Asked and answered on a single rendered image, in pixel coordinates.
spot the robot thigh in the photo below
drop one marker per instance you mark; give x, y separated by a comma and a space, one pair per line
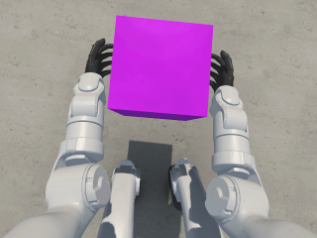
187, 185
118, 216

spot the right robot forearm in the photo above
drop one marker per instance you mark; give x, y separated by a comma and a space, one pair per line
232, 153

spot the robot right upper arm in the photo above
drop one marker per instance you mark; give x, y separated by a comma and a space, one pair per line
240, 207

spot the left robot forearm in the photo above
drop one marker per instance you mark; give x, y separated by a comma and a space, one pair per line
85, 124

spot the robot left hand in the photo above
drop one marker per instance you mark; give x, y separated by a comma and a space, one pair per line
95, 61

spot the carton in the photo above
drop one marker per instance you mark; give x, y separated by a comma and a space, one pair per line
160, 69

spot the robot left upper arm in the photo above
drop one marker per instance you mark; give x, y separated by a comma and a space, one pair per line
74, 195

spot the robot right hand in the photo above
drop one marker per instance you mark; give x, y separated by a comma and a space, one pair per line
225, 71

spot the robot left thigh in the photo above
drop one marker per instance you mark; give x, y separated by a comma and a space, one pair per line
118, 216

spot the robot right thigh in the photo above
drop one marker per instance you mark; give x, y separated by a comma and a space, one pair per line
187, 185

